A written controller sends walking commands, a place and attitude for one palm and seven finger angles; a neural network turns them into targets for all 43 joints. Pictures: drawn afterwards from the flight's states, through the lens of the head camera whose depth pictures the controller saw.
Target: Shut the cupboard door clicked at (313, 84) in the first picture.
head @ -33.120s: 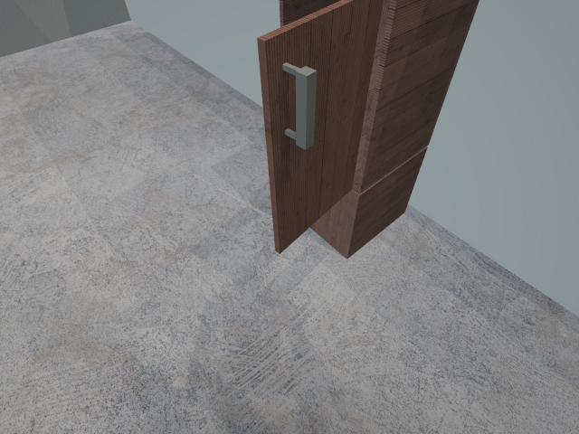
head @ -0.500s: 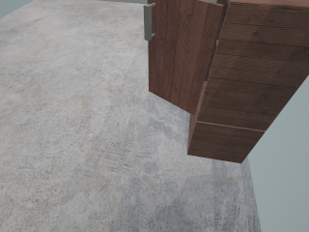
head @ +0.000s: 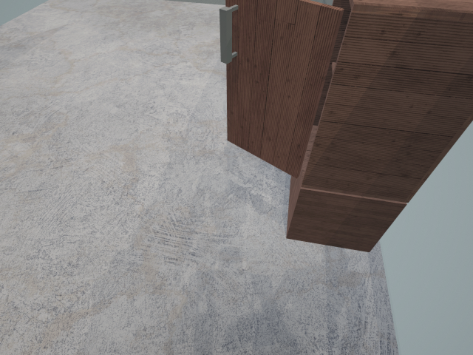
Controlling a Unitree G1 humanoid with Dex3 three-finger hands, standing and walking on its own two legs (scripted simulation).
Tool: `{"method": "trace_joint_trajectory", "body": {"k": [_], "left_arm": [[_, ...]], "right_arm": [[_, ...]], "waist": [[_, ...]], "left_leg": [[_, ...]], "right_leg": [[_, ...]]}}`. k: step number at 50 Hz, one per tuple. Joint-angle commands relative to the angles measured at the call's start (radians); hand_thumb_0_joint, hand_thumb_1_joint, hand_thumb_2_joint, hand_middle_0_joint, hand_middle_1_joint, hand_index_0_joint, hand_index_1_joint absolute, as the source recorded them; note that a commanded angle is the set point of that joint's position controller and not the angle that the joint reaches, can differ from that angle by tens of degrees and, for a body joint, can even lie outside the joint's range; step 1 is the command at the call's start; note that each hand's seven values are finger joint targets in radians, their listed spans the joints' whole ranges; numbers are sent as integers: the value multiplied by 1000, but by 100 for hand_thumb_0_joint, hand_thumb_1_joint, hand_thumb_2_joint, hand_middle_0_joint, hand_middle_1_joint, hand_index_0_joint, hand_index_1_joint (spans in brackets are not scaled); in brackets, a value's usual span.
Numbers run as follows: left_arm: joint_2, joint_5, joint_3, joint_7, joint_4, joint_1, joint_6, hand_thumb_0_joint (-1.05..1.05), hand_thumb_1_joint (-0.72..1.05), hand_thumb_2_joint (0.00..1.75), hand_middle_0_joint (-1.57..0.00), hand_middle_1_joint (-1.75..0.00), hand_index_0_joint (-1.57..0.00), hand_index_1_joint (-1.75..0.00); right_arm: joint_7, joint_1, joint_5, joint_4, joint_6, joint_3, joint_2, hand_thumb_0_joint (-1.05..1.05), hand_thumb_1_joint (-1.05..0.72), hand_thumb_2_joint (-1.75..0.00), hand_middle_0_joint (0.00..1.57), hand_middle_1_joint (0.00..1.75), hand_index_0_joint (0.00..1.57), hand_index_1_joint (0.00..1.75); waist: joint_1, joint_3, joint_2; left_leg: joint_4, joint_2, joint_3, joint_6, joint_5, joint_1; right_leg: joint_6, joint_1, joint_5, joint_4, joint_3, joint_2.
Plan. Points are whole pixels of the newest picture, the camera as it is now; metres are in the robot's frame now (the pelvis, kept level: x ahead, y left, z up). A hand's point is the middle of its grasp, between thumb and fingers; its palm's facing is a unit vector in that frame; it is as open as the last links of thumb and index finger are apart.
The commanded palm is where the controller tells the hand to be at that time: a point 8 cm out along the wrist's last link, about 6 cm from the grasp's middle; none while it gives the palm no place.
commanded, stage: walk to a spot facing it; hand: left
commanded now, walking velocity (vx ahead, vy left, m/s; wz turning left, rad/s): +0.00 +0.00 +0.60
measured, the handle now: (230, 34) +0.96 +0.06 +0.11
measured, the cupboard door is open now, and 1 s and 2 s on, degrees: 62 62 62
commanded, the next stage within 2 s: none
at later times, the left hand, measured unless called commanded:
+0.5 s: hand out of the picture +0.03 +0.24 -0.17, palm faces +0.28 -0.94 -0.22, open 7.4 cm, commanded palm none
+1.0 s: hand out of the picture -0.07 +0.18 -0.15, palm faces +0.55 -0.78 -0.29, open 7.4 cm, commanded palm none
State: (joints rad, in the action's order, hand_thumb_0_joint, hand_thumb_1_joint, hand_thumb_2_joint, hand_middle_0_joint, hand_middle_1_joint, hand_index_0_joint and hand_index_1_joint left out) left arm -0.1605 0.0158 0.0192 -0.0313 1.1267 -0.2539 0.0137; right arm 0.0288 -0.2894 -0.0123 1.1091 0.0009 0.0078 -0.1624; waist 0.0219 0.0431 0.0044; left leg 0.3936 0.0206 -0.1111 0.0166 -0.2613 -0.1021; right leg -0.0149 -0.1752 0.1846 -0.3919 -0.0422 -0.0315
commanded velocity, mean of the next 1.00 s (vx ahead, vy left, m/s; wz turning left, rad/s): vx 0.04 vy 0.00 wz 0.60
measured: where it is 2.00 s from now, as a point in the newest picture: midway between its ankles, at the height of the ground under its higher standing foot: outside the picture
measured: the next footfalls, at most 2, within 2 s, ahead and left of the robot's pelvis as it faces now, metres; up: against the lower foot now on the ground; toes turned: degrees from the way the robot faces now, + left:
right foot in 0.76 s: +0.06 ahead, -0.12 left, +0.00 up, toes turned +28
left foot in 1.20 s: -0.07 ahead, +0.13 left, +0.00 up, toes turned +50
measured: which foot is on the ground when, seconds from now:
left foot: down 0.00-0.74, up 0.76-1.00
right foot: down 0.00-0.28, up 0.30-0.74, down 0.76-1.00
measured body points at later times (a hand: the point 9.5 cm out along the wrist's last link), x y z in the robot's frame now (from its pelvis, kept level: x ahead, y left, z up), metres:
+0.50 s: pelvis -0.02 +0.02 +0.00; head +0.02 +0.06 +0.45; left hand +0.01 +0.29 -0.15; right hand +0.05 -0.22 -0.14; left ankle -0.03 +0.10 -0.74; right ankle -0.01 -0.15 -0.66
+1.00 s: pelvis -0.02 -0.03 +0.00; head +0.04 -0.02 +0.44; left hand -0.10 +0.22 -0.13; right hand +0.18 -0.22 -0.16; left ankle -0.12 +0.08 -0.66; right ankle +0.02 -0.14 -0.74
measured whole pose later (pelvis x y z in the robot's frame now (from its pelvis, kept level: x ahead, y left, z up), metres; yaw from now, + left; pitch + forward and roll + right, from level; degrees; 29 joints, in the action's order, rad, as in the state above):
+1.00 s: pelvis -0.02 -0.03 +0.00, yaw +36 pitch +0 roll +2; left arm -0.19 0.03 0.05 -0.02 0.89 -0.21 0.00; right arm -0.03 -0.19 -0.02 0.92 0.09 0.09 -0.27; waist 0.04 0.12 0.02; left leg 1.08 0.02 0.00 -0.06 -0.42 -0.49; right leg 0.00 -0.17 0.30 -0.47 -0.12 -0.08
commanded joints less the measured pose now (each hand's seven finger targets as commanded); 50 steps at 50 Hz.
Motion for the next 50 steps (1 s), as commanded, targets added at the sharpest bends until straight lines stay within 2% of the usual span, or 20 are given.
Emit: {"method": "trace_joint_trajectory", "body": {"k": [1,7,10,12,13,14,15,17,20,30,33,35,36,37,38,39,40,42,45,50], "left_arm": [[-116,-3,33,-12,-39,-70,-4,0,90,90,-20,-30,-20,-30],[-187,5,73,-11,-110,-41,-20,0,90,90,-20,-30,-20,-30],[-200,13,86,-14,-155,3,-24,0,90,90,-20,-30,-20,-30],[-193,13,91,-13,-187,42,-27,0,90,90,-20,-30,-20,-30],[-166,5,90,-7,-207,48,-35,0,90,90,-20,-30,-20,-30],[-118,-2,82,-3,-234,66,-42,0,90,90,-20,-30,-20,-30],[-130,10,80,-12,-251,143,-54,0,90,90,-20,-30,-20,-30],[-136,10,87,-5,-246,126,-55,0,90,90,-20,-30,-20,-30],[-134,6,85,7,-242,107,-39,0,90,90,-20,-30,-20,-30],[-143,0,73,6,-309,164,-41,0,90,90,-20,-30,-20,-30],[-153,-7,73,1,-303,113,-41,0,90,90,-20,-30,-20,-30],[-178,-8,81,-4,-284,30,-34,0,90,90,-20,-30,-20,-30],[-223,0,93,-8,-279,0,-26,0,90,90,-20,-30,-20,-30],[-309,15,106,-16,-292,7,-19,0,90,90,-20,-30,-20,-30],[-307,13,95,-16,-307,52,-24,0,90,90,-20,-30,-20,-30],[-280,8,84,-18,-331,114,-28,0,90,90,-20,-30,-20,-30],[-242,9,82,-19,-338,158,-22,0,90,90,-20,-30,-20,-30],[-205,6,68,-13,-341,171,-13,0,90,90,-20,-30,-20,-30],[-218,9,73,-12,-321,69,0,0,90,90,-20,-30,-20,-30],[-247,14,93,0,-267,-79,13,0,90,90,-20,-30,-20,-30]], "right_arm": [[-1,-58,0,-37,4,16,-89,0,-90,-90,20,30,20,30],[-15,-25,-2,-97,30,42,-84,0,-90,-90,20,30,20,30],[-21,-10,-4,-132,38,52,-82,0,-90,-90,20,30,20,30],[-29,-39,-2,-141,31,57,-101,0,-90,-90,20,30,20,30],[-29,-70,-7,-143,24,64,-144,0,-90,-90,20,30,20,30],[-20,-104,-23,-148,19,81,-220,0,-90,-90,20,30,20,30],[-5,-138,-30,-125,24,87,-229,0,-90,-90,20,30,20,30],[9,-94,-21,-149,19,78,-213,0,-90,-90,20,30,20,30],[16,-56,-19,-175,5,75,-211,0,-90,-90,20,30,20,30],[2,-27,-24,-208,26,101,-249,0,-90,-90,20,30,20,30],[-4,20,-22,-228,36,109,-254,0,-90,-90,20,30,20,30],[-9,65,-11,-248,39,112,-241,0,-90,-90,20,30,20,30],[-15,67,-1,-253,40,111,-203,0,-90,-90,20,30,20,30],[-17,44,7,-266,36,108,-145,0,-90,-90,20,30,20,30],[-18,53,-11,-268,41,116,-190,0,-90,-90,20,30,20,30],[-29,36,-16,-266,49,117,-198,0,-90,-90,20,30,20,30],[-37,22,-18,-249,61,114,-178,0,-90,-90,20,30,20,30],[-50,41,-15,-242,64,106,-179,0,-90,-90,20,30,20,30],[-58,97,-7,-265,61,91,-154,0,-90,-90,20,30,20,30],[-67,225,-10,-305,48,76,-143,0,-90,-90,20,30,20,30]], "waist": [[-15,25,-19],[-19,5,-138],[-12,-21,-191],[14,-44,-120],[27,-39,70],[49,-14,330],[79,11,308],[34,6,204],[9,-76,85],[24,-105,166],[1,-102,181],[-43,-119,135],[-58,-113,12],[-56,-96,-272],[-40,-47,-254],[-5,-13,-139],[27,-1,-142],[38,21,-188],[0,-29,-173],[-73,-44,-217]], "left_leg": [[-32,78,110,2,170,-123],[192,6,73,-15,37,-217],[334,13,69,-25,-164,-235],[172,50,102,-19,-51,-157],[39,124,263,22,121,-118],[-93,289,551,96,284,-84],[-142,315,608,121,324,-79],[-109,260,528,83,364,-76],[-51,204,454,105,510,23],[-46,152,559,147,390,2],[-32,123,583,128,355,-98],[13,72,559,80,214,-239],[93,6,491,30,19,-380],[348,-125,295,-45,-240,-551],[625,-122,226,-54,-339,-515],[750,-86,243,-49,-301,-476],[819,-61,224,-52,-237,-478],[862,-20,177,-72,-148,-483],[764,-14,123,-88,-144,-484],[587,14,71,-79,-186,-524]], "right_leg": [[30,21,-141,-11,41,-101],[106,-24,10,36,87,-239],[159,-51,-27,41,82,-317],[108,-103,-28,-72,4,-289],[36,-191,73,-225,-84,-183],[-41,-323,293,-444,-126,-36],[-25,-383,387,-614,-3,-19],[-23,-420,268,-715,61,-40],[-52,-422,174,-741,77,-25],[-61,-292,231,-434,77,36],[-44,-142,207,-271,71,67],[-36,65,55,-59,64,60],[-12,193,63,73,153,-43],[93,247,174,184,471,-322],[175,48,143,196,511,-445],[197,-62,168,191,416,-424],[180,-78,167,173,353,-346],[151,-57,-55,108,187,-261],[134,84,-325,40,95,-253],[134,238,-207,68,89,-306]]}}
